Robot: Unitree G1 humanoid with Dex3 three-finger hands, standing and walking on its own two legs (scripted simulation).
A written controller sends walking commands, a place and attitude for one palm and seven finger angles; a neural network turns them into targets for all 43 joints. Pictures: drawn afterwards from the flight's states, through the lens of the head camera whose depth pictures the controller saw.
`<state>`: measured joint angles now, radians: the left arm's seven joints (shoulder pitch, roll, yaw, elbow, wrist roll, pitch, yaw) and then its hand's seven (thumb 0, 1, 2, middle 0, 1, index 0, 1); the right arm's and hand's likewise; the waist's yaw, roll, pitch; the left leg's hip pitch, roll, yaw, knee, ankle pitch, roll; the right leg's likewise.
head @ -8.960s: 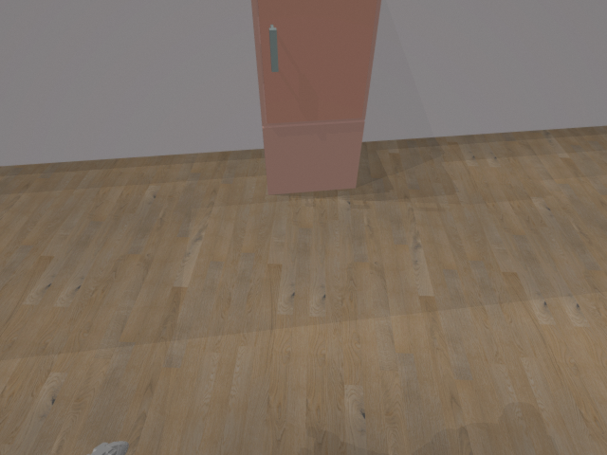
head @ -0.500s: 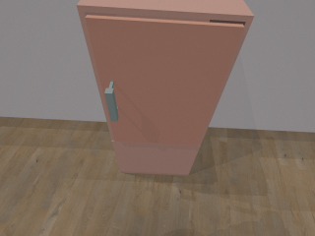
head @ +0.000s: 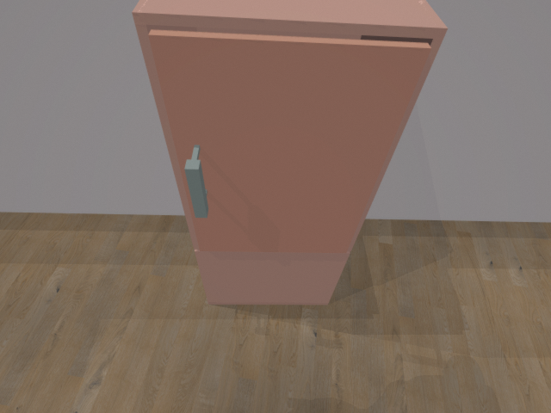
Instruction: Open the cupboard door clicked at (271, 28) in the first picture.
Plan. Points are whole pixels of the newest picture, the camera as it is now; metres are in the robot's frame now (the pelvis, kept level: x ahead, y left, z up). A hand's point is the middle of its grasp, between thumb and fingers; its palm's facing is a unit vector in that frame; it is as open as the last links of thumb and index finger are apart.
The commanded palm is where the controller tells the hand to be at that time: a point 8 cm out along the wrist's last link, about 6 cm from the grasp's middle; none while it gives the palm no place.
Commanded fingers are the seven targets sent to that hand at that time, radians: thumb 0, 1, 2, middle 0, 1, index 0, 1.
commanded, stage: come to a stop and stand still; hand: left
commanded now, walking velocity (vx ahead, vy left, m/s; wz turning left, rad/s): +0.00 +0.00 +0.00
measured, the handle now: (199, 182) +0.53 +0.18 -0.03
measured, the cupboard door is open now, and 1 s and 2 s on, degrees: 0 0 0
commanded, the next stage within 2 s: look again from close up in 0.76 s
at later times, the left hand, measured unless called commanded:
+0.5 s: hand out of the picture -0.08 +0.14 -0.17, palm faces +0.04 -0.99 -0.16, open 7.4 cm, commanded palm none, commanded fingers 0.00 0.90 0.90 -0.20 -0.30 -0.20 -0.30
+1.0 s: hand out of the picture -0.05 +0.13 -0.18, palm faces +0.03 -0.99 -0.15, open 7.4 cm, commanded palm none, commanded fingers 0.00 0.90 0.90 -0.20 -0.30 -0.20 -0.30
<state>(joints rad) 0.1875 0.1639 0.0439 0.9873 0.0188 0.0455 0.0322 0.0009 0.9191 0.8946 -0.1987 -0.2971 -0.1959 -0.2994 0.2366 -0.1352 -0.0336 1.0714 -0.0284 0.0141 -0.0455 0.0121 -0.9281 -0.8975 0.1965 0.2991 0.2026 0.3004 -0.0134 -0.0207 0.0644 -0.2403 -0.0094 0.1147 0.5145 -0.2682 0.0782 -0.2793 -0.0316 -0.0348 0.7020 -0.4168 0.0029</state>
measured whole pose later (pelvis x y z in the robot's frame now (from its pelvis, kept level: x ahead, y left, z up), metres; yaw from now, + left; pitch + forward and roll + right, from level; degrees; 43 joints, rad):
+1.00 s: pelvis -0.02 -0.02 +0.00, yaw +1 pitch +0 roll -1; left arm 0.36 0.10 -0.01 1.10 0.02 -0.03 0.04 0.00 0.90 0.89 -0.20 -0.30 -0.20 -0.30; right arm 0.33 -0.12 -0.01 1.09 -0.03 -0.01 -0.01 0.01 -0.91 -0.90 0.20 0.30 0.20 0.30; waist -0.03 0.02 0.01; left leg -0.33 0.01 0.07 0.57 -0.24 0.04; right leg -0.22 -0.02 -0.07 0.53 -0.31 0.00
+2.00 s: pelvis -0.05 -0.07 -0.10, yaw +3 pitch +14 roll -2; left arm 0.39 0.23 0.29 0.19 -0.32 -0.55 -0.36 0.01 0.49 0.72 -0.23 -0.56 -0.23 -0.56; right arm 0.15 -0.27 -0.05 0.55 0.01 -0.25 -0.06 0.01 -0.91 -0.90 0.20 0.30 0.20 0.30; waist 0.04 -0.03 -0.14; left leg -0.98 0.06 -0.03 1.21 -0.47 -0.02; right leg -0.84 0.01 -0.14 1.20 -0.60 -0.07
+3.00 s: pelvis -0.04 -0.02 -0.06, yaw +2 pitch +13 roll -4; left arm 0.05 0.39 0.39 0.32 -0.33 -0.33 -0.43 -0.01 -0.49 0.30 -0.30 -1.19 -0.30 -1.19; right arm 0.26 -0.25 0.05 0.55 0.02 -0.19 -0.08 0.01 -0.90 -0.90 0.20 0.30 0.21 0.30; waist 0.00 0.01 -0.11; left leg -0.85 0.04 0.02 1.03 -0.42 0.05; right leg -0.71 -0.01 -0.09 0.98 -0.49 0.01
